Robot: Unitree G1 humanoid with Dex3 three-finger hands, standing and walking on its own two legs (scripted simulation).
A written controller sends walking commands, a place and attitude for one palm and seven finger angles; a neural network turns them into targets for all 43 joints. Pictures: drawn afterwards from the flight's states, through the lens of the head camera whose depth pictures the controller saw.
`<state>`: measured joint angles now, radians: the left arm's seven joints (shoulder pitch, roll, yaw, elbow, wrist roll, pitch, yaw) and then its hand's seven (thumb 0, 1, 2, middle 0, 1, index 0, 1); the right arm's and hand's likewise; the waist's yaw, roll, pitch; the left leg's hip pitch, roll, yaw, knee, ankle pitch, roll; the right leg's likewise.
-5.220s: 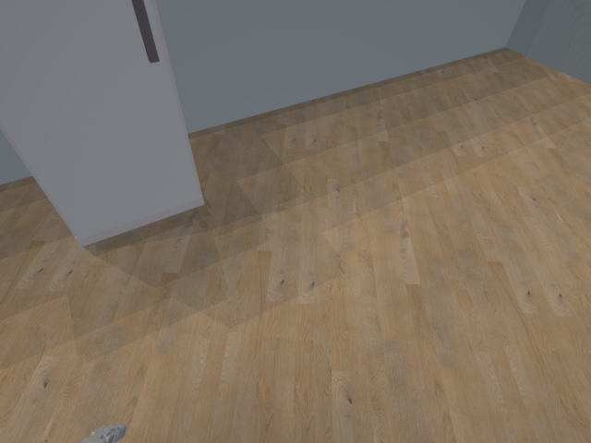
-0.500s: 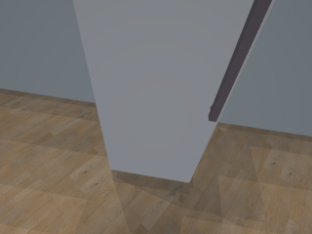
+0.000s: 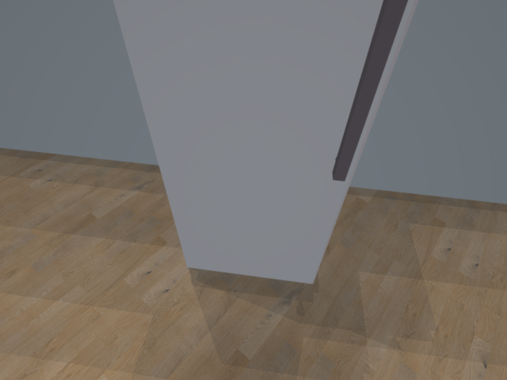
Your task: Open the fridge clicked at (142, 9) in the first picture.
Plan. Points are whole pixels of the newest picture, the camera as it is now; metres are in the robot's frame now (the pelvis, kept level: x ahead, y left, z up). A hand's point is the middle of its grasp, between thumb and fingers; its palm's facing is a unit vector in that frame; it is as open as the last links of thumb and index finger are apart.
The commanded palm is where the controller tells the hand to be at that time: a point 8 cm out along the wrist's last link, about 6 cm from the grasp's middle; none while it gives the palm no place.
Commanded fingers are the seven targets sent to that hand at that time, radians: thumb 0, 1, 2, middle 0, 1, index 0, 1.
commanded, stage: come to a stop and stand still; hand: right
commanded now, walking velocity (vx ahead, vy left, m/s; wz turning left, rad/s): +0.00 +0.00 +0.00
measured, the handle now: (368, 72) +0.58 -0.17 +0.22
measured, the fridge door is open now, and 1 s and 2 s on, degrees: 0 0 0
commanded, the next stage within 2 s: look again from close up in 0.26 s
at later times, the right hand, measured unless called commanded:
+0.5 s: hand out of the picture +0.02 -0.20 -0.18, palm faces +0.03 +0.97 -0.23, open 7.4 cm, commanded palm none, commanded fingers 0.00 -0.90 -0.90 0.20 0.30 0.20 0.30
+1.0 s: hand out of the picture +0.07 -0.25 -0.15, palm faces +0.00 +0.94 -0.34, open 7.4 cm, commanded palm none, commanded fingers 0.00 -0.90 -0.90 0.20 0.30 0.20 0.30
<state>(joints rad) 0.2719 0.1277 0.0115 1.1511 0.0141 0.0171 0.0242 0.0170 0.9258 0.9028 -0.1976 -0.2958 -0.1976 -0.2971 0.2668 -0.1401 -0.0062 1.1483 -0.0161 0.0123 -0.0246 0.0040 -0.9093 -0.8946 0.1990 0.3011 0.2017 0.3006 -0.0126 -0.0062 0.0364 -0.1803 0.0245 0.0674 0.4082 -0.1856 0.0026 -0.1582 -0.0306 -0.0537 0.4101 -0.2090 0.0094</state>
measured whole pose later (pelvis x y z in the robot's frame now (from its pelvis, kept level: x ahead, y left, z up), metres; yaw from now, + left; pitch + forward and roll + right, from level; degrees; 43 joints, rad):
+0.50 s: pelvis +0.01 -0.01 -0.01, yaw -1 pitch -1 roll +0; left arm 0.33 0.19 0.03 1.02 0.02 -0.01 0.02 0.01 0.91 0.90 -0.20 -0.30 -0.20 -0.30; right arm 0.31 -0.19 -0.01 1.04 -0.03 0.00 -0.02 0.00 -0.90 -0.89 0.20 0.30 0.20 0.30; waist 0.01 -0.01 -0.02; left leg -0.26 0.04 0.08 0.55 -0.28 -0.01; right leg -0.25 -0.02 -0.04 0.57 -0.31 -0.01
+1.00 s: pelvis -0.01 -0.01 +0.00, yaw -1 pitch -3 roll +0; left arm 0.18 0.33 0.02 1.00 0.02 0.00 -0.01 0.01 0.91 0.90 -0.20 -0.30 -0.20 -0.30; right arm 0.19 -0.32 0.00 0.99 -0.02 0.00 0.00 0.00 -0.90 -0.89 0.20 0.30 0.20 0.30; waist 0.00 -0.02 0.02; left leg -0.20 0.04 0.07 0.44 -0.20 -0.01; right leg -0.18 -0.01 -0.05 0.45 -0.22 -0.01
